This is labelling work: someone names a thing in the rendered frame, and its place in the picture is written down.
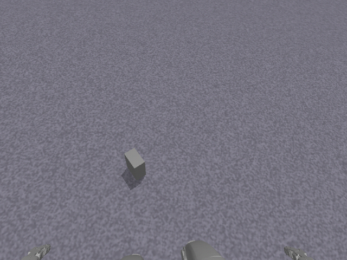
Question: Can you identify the carton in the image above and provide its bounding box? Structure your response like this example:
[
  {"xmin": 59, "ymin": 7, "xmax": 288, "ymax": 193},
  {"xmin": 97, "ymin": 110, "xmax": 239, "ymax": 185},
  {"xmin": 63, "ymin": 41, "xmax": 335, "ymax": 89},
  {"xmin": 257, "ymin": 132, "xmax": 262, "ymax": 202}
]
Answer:
[{"xmin": 124, "ymin": 148, "xmax": 146, "ymax": 180}]

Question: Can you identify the right robot hand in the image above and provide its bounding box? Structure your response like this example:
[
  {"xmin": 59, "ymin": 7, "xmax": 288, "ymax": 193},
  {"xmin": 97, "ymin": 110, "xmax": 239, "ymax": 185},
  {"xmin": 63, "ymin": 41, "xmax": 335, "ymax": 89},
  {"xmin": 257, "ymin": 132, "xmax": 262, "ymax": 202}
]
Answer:
[{"xmin": 284, "ymin": 246, "xmax": 314, "ymax": 260}]

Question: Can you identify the left robot hand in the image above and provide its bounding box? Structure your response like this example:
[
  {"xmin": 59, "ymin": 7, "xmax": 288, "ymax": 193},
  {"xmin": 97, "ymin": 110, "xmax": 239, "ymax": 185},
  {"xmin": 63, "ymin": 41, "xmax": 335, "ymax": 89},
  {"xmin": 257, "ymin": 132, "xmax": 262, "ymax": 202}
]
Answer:
[{"xmin": 21, "ymin": 244, "xmax": 51, "ymax": 260}]

